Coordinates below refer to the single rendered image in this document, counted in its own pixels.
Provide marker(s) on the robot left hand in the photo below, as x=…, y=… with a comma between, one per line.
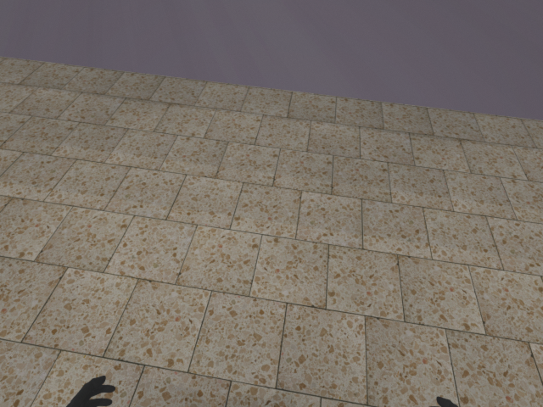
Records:
x=92, y=388

